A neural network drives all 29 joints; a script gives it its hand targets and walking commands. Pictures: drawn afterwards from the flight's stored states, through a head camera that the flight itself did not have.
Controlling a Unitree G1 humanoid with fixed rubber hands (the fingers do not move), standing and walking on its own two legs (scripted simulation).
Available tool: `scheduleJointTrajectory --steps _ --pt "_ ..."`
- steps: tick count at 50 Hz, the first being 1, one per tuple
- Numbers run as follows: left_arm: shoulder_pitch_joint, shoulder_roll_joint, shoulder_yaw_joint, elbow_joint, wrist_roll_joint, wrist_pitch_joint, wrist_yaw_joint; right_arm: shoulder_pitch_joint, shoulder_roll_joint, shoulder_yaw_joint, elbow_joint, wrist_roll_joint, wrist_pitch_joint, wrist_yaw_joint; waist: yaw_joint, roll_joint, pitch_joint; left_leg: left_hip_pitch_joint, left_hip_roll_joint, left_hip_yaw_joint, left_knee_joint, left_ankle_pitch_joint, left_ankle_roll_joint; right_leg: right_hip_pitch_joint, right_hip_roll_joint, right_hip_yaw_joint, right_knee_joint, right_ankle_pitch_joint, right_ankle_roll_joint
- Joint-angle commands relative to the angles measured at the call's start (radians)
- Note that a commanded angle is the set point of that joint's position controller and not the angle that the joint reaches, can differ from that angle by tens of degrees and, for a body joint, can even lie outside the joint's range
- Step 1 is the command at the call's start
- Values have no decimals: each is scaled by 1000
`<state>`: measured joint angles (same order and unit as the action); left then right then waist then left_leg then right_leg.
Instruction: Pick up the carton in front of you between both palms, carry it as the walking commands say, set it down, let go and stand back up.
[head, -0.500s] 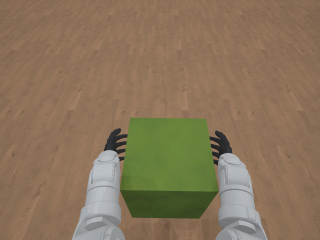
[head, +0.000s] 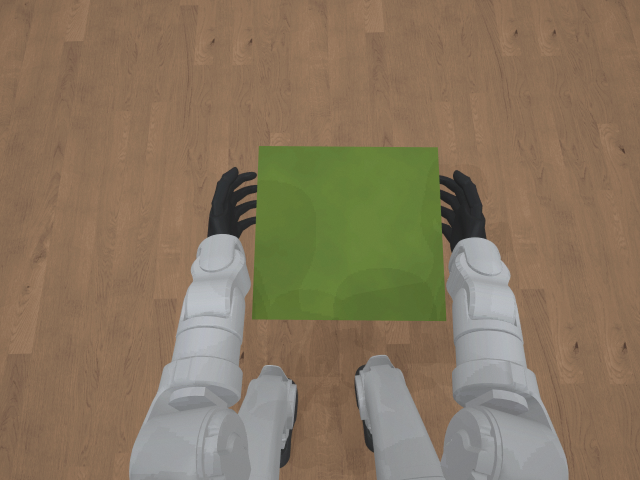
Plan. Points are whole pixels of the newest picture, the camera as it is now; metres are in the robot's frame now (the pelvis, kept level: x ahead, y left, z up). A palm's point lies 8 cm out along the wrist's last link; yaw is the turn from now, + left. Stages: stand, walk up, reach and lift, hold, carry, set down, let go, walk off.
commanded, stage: set down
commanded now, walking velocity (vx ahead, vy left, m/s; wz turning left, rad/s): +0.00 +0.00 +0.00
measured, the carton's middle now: (342, 248) +0.40 -0.04 -0.14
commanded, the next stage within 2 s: none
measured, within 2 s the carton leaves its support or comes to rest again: neither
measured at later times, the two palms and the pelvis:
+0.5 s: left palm (259, 237) +0.45 +0.09 -0.22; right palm (438, 248) +0.42 -0.20 -0.23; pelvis -0.03 +0.00 -0.13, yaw +1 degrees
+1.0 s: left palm (279, 243) +0.48 +0.08 -0.38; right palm (423, 257) +0.44 -0.22 -0.38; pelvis -0.05 +0.00 -0.24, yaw +1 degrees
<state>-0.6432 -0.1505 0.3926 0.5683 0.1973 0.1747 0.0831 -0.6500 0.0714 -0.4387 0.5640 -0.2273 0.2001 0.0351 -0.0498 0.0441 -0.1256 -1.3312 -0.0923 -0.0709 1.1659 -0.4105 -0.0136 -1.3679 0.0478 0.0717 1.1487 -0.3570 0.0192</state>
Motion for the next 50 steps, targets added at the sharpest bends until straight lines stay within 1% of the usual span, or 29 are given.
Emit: scheduleJointTrajectory --steps 1,4,8,16,23,39,45,50 --pt "-549 -872 -521 78 -47 22 -203 -518 879 522 69 64 24 191 -28 -26 -748 175 -81 52 -62 95 -22 437 87 -58 -23 162 -1" --pt "-600 -862 -488 113 -46 31 -208 -564 882 499 94 61 37 183 -29 -33 -776 87 -89 63 -4 75 -19 382 89 -60 32 153 2" --pt "-663 -850 -471 142 -57 23 -203 -626 880 492 107 73 33 166 -31 -39 -840 -6 -100 73 78 71 -18 321 93 -65 107 165 7" --pt "-774 -826 -481 160 -93 10 -182 -734 852 509 97 113 22 135 -45 -37 -949 -142 -118 97 231 52 -24 222 101 -82 244 167 20" --pt "-854 -800 -492 171 -119 6 -161 -809 814 510 93 144 18 121 -60 -28 -1005 -219 -126 111 345 53 -29 134 103 -97 352 177 30" --pt "-1038 -709 -468 243 -142 -13 -112 -983 681 448 137 181 1 126 -93 8 -992 -339 -128 122 565 52 -28 -127 93 -136 579 159 35" --pt "-1115 -672 -475 268 -165 -15 -106 -1060 632 439 152 204 -5 132 -106 17 -981 -367 -123 129 646 50 -26 -183 83 -148 656 154 36" --pt "-1181 -643 -492 287 -195 -18 -110 -1127 599 442 164 227 -11 137 -118 23 -967 -392 -117 135 713 51 -24 -210 73 -154 719 161 36"
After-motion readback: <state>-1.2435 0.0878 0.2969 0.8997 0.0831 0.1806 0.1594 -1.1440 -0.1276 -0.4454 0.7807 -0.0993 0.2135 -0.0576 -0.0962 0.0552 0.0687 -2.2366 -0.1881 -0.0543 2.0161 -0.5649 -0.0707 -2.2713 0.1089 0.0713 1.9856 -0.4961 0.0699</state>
